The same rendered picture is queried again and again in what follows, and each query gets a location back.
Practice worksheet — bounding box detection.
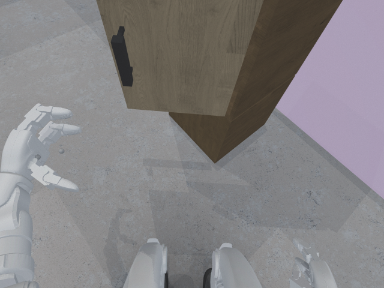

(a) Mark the robot right shin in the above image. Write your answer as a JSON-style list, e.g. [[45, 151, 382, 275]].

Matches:
[[210, 243, 232, 288]]

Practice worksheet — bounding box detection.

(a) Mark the left robot forearm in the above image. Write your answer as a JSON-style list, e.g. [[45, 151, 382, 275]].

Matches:
[[0, 172, 34, 288]]

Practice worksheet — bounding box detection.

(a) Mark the handle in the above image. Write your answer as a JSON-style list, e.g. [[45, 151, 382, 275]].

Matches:
[[111, 26, 133, 86]]

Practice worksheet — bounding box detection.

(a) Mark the right robot hand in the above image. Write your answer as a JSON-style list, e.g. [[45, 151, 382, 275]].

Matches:
[[289, 237, 338, 288]]

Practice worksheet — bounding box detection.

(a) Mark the robot left thigh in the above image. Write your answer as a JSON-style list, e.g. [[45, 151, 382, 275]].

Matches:
[[123, 242, 167, 288]]

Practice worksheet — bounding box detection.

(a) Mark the left robot hand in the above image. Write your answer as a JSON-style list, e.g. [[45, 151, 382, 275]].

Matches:
[[1, 103, 82, 192]]

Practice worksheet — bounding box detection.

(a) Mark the cupboard door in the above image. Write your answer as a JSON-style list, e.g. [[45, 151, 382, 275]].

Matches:
[[96, 0, 263, 116]]

